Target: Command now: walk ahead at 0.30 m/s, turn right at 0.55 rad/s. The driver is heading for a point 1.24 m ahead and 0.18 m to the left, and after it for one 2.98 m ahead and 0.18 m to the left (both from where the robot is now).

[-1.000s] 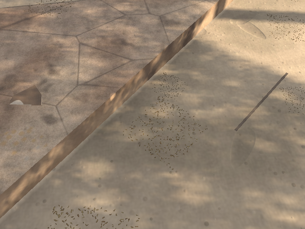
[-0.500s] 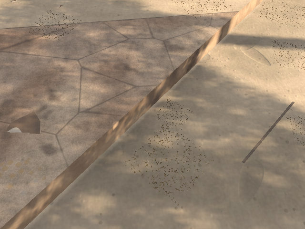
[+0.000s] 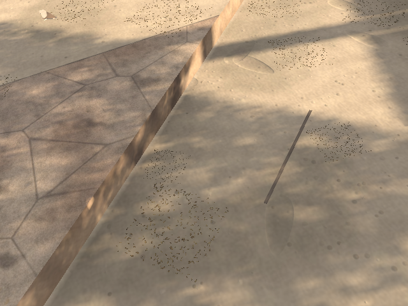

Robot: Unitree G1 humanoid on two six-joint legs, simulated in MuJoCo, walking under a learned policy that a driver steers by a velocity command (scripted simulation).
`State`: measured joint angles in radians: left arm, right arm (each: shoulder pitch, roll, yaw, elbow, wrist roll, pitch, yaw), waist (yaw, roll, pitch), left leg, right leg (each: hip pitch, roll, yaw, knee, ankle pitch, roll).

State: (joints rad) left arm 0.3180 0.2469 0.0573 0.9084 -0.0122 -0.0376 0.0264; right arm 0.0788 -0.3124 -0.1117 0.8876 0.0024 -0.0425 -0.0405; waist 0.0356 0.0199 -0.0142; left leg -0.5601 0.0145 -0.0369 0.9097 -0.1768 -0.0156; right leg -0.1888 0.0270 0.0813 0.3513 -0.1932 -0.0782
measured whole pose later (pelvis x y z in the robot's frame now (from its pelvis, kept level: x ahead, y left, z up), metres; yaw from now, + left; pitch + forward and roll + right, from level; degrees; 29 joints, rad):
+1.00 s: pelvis +0.49 +0.09 -0.02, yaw +18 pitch +2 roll -1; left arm 0.14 0.27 0.05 0.73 0.01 -0.12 -0.02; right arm 0.34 -0.29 -0.04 0.81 0.02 -0.05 -0.01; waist -0.02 0.03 0.03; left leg -0.36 -0.03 -0.10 1.18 -0.42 0.03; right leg -0.35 0.05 -0.01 0.46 -0.14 -0.03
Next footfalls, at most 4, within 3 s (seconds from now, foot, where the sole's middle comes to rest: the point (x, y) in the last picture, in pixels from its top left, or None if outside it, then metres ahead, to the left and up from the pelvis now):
0.40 left None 0.27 0.16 -0.79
0.88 right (234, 275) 0.62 0.02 -0.79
1.32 left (149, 241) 0.75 0.33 -0.79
1.84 right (219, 177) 1.04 0.07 -0.79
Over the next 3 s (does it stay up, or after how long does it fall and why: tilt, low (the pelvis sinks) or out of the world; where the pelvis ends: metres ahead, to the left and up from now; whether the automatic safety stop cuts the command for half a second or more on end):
stays up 1.23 0.08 -0.01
